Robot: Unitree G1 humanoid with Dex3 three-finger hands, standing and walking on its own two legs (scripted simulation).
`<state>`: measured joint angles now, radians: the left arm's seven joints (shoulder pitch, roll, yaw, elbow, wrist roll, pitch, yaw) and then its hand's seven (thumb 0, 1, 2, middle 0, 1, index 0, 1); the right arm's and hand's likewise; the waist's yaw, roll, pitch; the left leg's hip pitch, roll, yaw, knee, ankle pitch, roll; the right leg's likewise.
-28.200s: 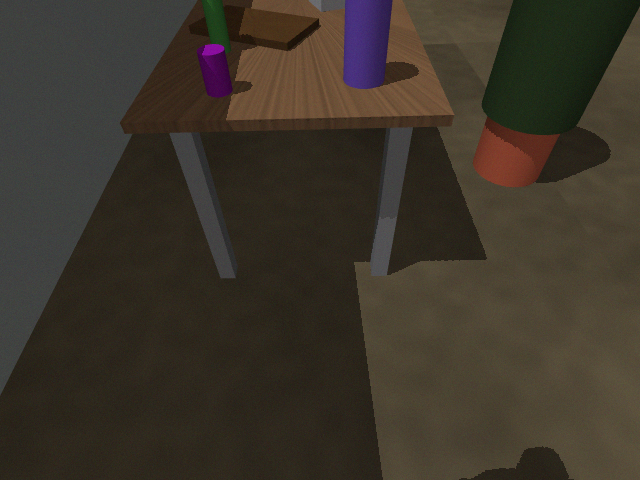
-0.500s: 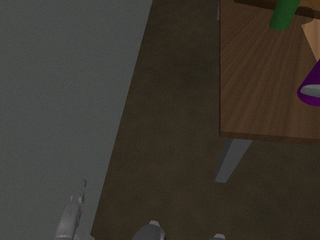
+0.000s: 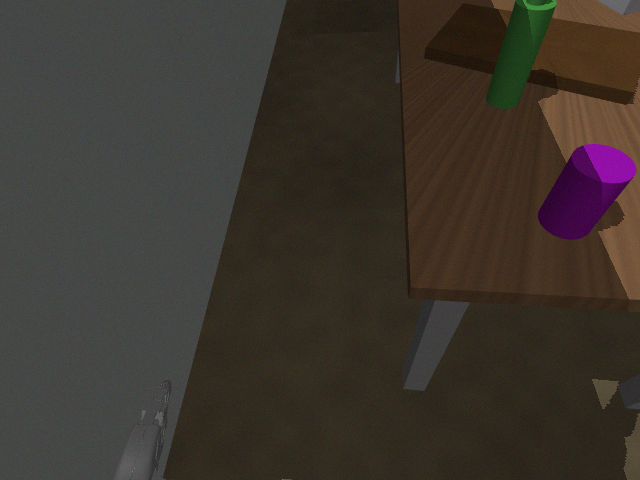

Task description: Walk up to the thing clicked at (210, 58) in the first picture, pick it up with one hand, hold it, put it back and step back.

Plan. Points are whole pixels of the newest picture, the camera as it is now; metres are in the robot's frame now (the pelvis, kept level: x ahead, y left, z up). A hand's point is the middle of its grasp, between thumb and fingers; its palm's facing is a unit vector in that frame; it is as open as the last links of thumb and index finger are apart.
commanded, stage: sink last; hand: right
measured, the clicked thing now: (581, 194) +0.49 -0.27 +0.07
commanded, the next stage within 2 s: home in 1.24 s
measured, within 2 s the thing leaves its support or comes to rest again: neither
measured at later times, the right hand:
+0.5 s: hand out of the picture +0.40 -0.38 +0.17, palm faces +0.51 +0.78 -0.37, open 17.4 cm
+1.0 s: hand out of the picture +0.18 -0.26 +0.16, palm faces +0.44 +0.80 -0.41, open 17.6 cm
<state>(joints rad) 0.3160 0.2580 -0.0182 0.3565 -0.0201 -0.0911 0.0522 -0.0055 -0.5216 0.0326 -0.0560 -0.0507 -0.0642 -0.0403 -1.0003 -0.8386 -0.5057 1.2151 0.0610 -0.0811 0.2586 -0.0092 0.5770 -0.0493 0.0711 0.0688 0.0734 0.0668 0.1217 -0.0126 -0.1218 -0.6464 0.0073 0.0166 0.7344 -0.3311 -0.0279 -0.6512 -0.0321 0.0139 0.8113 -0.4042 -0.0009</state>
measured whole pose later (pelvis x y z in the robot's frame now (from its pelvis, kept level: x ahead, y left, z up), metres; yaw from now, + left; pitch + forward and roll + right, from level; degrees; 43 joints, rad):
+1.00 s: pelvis +0.01 +0.01 +0.03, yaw -2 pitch -1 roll +0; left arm 0.34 0.20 0.14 0.43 -0.04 -0.04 0.05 -0.01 -0.51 0.04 -0.05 -0.05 -0.06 -0.04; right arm 0.50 -0.32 -0.36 -0.34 0.08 -0.09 -0.03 -0.01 0.59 -0.04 0.07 0.06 0.07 0.06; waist -0.06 -0.06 -0.02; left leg -0.23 0.04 0.04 0.55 -0.30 -0.02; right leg -0.21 0.00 0.03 0.55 -0.31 0.01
